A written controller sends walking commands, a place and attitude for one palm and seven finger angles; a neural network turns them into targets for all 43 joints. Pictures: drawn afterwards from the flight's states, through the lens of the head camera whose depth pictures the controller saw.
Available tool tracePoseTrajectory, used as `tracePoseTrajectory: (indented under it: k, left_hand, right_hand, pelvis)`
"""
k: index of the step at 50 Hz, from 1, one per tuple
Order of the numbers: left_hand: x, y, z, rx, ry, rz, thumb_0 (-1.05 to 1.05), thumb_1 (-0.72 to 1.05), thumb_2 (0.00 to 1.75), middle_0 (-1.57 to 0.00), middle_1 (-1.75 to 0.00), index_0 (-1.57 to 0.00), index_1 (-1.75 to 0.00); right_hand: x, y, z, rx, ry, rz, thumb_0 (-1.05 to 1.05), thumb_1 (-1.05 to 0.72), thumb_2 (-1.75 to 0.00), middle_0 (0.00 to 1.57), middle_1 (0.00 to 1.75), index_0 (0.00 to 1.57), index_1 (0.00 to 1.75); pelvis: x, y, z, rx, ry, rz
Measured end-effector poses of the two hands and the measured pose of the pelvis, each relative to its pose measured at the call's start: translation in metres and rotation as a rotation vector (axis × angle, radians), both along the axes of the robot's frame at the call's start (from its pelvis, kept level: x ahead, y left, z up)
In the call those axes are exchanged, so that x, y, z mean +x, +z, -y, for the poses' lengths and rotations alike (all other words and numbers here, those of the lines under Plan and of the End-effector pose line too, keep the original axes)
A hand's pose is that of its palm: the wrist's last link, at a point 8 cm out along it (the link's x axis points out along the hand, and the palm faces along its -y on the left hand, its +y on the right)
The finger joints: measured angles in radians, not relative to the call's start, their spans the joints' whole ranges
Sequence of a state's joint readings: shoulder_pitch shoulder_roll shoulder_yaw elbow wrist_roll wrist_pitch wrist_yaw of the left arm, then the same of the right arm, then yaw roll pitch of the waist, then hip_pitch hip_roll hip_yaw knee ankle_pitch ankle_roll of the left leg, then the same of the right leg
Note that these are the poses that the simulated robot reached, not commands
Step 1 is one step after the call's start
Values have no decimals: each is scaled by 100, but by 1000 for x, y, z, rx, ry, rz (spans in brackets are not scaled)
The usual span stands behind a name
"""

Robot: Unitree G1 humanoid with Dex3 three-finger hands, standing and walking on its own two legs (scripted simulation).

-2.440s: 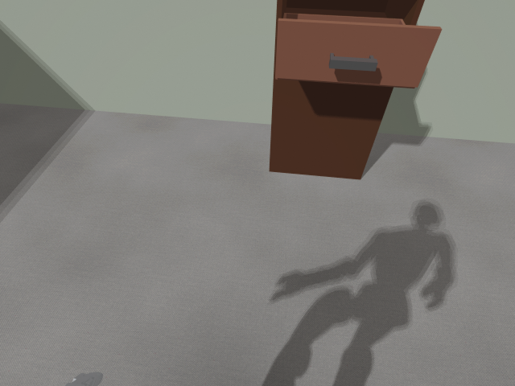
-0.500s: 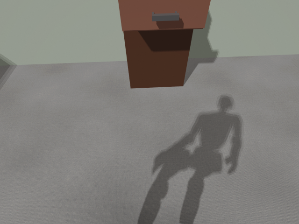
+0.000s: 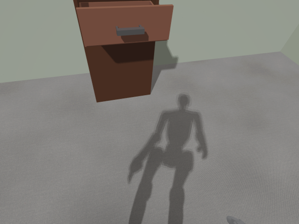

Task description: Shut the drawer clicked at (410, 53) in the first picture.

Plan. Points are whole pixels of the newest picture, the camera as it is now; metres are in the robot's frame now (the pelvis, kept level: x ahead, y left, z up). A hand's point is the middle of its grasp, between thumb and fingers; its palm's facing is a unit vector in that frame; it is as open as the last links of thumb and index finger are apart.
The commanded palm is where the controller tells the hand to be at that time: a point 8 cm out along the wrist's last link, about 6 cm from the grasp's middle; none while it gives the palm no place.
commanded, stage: walk to a spot facing it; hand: left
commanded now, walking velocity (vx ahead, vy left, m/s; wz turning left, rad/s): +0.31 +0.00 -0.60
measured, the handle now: (129, 29) +0.95 +0.22 +0.05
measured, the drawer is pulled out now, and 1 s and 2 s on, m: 0.30 0.30 0.30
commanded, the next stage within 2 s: turn to face it in 1.22 s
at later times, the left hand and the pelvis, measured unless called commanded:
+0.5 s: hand (138, 156) +0.38 +0.08 -0.17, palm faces -0.41 -0.90 -0.13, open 7.4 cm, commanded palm none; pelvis +0.18 -0.02 -0.01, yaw -19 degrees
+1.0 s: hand (128, 135) +0.48 +0.14 -0.18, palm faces -0.39 -0.90 -0.21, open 7.3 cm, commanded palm none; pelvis +0.40 -0.05 -0.01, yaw -31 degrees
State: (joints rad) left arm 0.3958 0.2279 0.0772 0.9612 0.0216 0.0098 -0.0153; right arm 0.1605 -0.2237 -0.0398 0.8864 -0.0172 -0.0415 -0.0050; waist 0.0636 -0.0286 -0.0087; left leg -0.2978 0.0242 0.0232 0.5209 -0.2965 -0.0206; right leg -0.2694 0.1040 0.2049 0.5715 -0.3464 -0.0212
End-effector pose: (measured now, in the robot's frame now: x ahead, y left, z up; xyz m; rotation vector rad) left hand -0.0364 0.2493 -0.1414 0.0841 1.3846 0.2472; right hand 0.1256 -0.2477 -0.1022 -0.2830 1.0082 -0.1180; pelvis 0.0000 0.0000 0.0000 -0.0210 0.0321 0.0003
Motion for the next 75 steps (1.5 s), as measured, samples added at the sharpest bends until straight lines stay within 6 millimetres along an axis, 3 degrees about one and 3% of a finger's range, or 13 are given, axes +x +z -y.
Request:
tracePoseTrajectory:
  k: [6, 12, 19, 24, 27, 31, 41, 49, 52, 57, 68, 71, 75]
  left_hand:
    - [98, 4, -34, -6, -137, 78, 1, 91, 90, -20, -29, -19, -30]
    - [212, 11, -29, -17, -268, 186, 1, 91, 90, -20, -29, -19, -30]
    - [333, 6, 34, -81, -455, 227, 1, 92, 90, -19, -29, -19, -30]
    - [418, -5, 102, -124, -587, 286, 1, 91, 90, -20, -29, -19, -30]
    - [453, -12, 130, -128, -608, 345, 1, 91, 90, -20, -29, -19, -30]
    - [462, -10, 137, -105, -606, 293, 0, 91, 90, -20, -29, -20, -30]
    - [489, 10, 90, 14, -563, 146, -1, 94, 90, -20, -29, -20, -30]
    - [523, -11, 63, 8, -517, 10, 0, 92, 90, -20, -29, -19, -30]
    - [552, -8, 71, -6, -567, -32, 1, 92, 90, -20, -29, -19, -30]
    - [619, 0, 111, -47, -645, 15, 1, 91, 90, -20, -29, -19, -30]
    - [756, 2, 259, -82, -918, 173, 1, 91, 90, -20, -29, -19, -30]
    - [782, -2, 298, -69, -967, 270, 1, 91, 90, -20, -29, -19, -30]
    - [792, 8, 323, -68, -972, 311, 0, 91, 90, -20, -29, -19, -30]
  right_hand:
    - [-36, 8, -22, 1, -127, -64, 0, -90, -90, 21, 30, 20, 30]
    - [-99, -1, -43, 26, -307, -261, 0, -90, -90, 21, 30, 20, 30]
    - [-159, -6, -76, 98, -512, -516, 1, -90, -90, 20, 30, 20, 30]
    - [-171, -11, -91, 170, -635, -666, 1, -90, -90, 20, 30, 20, 30]
    - [-155, -23, -83, 209, -676, -703, 1, -90, -90, 21, 30, 20, 30]
    - [-83, -35, -45, 191, -675, -563, 1, -90, -90, 21, 30, 20, 30]
    - [148, -22, 46, 114, -542, -87, 1, -92, -90, 20, 30, 20, 30]
    - [279, -6, 71, 24, -470, 72, 0, -91, -90, 20, 30, 20, 30]
    - [286, 1, 68, 21, -526, 81, 0, -91, -90, 21, 30, 20, 30]
    - [259, -1, 53, 51, -665, -48, 0, -91, -90, 21, 30, 20, 30]
    - [170, -31, 39, 154, -961, -354, 0, -92, -90, 21, 30, 20, 30]
    - [159, -52, 39, 212, -996, -414, 0, -91, -90, 20, 30, 20, 30]
    - [174, -58, 47, 247, -993, -421, 1, -91, -90, 20, 30, 20, 30]
  pelvis:
    - [32, 11, -18, -9, -88, 28]
    - [71, 13, -24, -19, -172, 31]
    - [122, 5, -14, -17, -264, 29]
    - [166, -10, 10, -16, -325, 25]
    - [194, -24, 30, 0, -345, 31]
    - [221, -16, 43, -14, -377, 47]
    - [304, 2, 53, -4, -448, 19]
    - [388, -8, 49, -4, -528, 34]
    - [412, -2, 52, -9, -570, 42]
    - [444, 10, 64, -18, -630, 37]
    - [487, -4, 118, -5, -762, 44]
    - [493, -20, 141, 11, -765, 50]
    - [500, -16, 152, -10, -746, 61]
